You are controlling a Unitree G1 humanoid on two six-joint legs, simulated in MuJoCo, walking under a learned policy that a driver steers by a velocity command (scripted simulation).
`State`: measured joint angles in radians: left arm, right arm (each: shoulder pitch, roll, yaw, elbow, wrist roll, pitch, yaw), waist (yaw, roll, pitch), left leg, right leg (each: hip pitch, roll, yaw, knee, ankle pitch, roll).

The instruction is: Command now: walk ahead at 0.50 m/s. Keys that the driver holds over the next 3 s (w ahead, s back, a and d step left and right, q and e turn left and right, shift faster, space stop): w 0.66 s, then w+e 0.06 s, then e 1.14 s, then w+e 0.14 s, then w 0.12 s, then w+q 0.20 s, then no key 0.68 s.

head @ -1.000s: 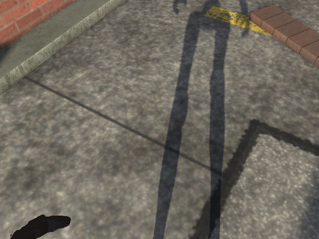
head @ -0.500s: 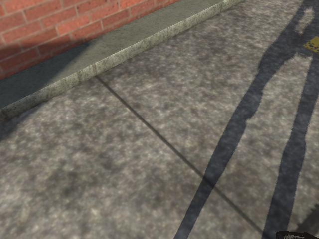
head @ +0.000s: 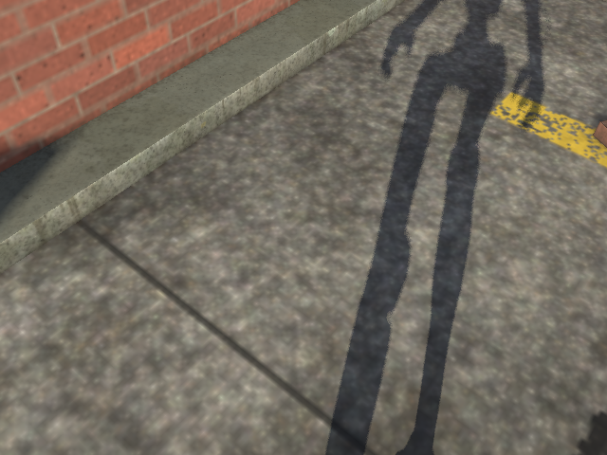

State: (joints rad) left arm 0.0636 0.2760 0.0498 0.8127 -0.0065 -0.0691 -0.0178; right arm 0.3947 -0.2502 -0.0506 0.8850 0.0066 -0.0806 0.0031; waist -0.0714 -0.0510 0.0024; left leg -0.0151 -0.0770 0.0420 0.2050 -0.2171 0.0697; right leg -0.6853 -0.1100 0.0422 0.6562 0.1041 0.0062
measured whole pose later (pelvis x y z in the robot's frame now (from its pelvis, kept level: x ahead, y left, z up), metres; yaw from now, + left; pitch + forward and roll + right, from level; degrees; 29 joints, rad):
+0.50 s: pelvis +0.28 -0.05 +0.00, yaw +0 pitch +1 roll -2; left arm 0.32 0.26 0.05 0.92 0.00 -0.08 -0.02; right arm 0.13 -0.28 -0.05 0.83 0.00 -0.07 0.00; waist 0.06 0.04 0.02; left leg -0.67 0.14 -0.05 0.77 -0.03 -0.01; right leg -0.08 0.06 -0.05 0.22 -0.17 -0.05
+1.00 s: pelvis +0.52 +0.03 +0.00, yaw -8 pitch +1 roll +1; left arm 0.18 0.29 0.08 0.83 -0.01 0.00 0.01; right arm 0.20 -0.25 -0.05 0.91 -0.02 -0.07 -0.02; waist -0.02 -0.05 0.06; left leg -0.15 -0.02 0.18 0.31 -0.18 0.07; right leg -0.62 -0.08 0.03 0.88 -0.16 0.03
